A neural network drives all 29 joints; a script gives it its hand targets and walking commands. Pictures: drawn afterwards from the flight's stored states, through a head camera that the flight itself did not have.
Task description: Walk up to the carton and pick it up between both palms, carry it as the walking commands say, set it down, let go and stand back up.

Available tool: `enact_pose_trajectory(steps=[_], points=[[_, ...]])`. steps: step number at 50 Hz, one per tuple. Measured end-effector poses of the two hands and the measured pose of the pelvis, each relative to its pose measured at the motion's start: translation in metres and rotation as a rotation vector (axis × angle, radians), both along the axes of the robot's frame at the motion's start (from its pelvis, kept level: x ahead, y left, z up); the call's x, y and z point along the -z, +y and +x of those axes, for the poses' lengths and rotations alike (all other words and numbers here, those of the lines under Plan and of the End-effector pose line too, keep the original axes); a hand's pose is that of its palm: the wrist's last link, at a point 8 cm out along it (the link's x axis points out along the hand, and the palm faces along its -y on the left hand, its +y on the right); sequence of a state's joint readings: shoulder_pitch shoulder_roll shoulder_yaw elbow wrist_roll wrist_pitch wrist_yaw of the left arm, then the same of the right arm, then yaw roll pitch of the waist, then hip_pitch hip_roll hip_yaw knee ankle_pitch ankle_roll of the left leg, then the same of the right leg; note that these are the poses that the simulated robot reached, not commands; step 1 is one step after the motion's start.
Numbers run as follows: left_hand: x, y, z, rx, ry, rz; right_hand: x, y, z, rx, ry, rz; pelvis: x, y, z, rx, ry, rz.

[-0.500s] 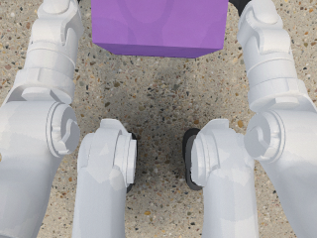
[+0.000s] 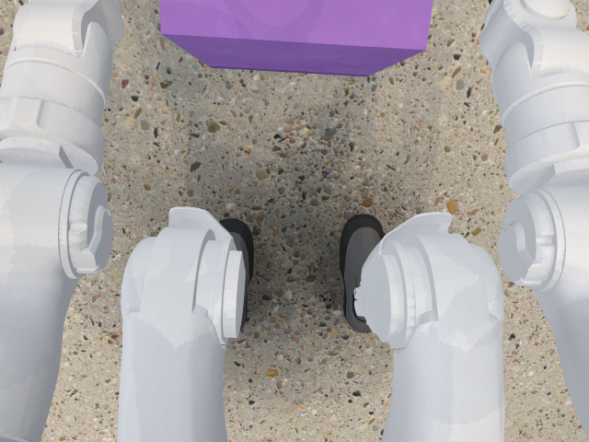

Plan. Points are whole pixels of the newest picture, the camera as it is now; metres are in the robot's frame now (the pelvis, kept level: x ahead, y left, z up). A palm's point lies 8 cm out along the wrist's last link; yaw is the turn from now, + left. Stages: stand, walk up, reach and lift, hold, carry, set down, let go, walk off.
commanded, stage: set down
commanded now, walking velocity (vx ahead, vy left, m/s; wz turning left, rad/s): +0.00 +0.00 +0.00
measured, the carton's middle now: out of the picture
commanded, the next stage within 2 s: let go in 1.42 s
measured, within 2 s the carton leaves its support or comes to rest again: neither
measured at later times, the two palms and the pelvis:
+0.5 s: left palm out of the picture +0.57 +0.21 -0.05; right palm out of the picture +0.56 -0.19 -0.05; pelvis +0.00 +0.00 +0.07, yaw +0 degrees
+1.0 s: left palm out of the picture +0.57 +0.21 +0.10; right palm out of the picture +0.56 -0.19 +0.10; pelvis +0.00 +0.00 +0.20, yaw +0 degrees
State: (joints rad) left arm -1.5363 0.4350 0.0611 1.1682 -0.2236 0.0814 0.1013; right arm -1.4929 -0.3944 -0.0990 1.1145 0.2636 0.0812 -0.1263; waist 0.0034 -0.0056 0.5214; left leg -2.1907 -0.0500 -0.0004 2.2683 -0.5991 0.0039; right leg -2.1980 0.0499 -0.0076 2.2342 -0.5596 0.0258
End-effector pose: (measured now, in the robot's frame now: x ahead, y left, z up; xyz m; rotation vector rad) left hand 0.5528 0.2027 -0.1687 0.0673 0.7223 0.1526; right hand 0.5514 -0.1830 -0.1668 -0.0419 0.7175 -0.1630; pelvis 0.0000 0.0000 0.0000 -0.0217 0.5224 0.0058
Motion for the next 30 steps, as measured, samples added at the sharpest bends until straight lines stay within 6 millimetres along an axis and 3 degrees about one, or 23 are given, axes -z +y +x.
enact_pose_trajectory(steps=[7,14,25,30], points=[[-0.016,0.003,0.014,0.008,-0.057,-0.006,-0.018,0.007,0.017,-0.016,-0.060,0.007,-0.001,-0.001,0.000,0.001,-0.002,0.001],[-0.049,-0.009,0.012,0.037,-0.087,-0.008,-0.045,0.008,0.005,-0.007,-0.066,0.002,-0.022,0.002,0.001,-0.001,-0.029,-0.005],[-0.119,0.006,0.013,0.012,-0.074,0.026,-0.120,-0.009,0.011,0.016,-0.089,-0.010,-0.070,0.004,-0.004,-0.004,-0.035,-0.001],[-0.151,0.000,0.018,0.028,-0.116,0.002,-0.149,-0.006,0.013,-0.002,-0.120,-0.005,-0.094,0.003,-0.006,-0.003,-0.047,0.001]])
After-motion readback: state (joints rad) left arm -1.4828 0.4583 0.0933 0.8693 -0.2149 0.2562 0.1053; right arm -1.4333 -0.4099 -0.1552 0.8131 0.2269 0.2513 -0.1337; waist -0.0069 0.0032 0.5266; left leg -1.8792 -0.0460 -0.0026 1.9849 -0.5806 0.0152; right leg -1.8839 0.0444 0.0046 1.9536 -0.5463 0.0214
